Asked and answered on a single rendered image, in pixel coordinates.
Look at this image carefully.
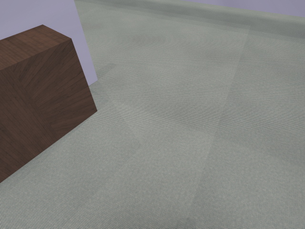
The pedestal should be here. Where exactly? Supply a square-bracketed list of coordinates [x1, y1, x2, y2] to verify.
[0, 25, 97, 183]

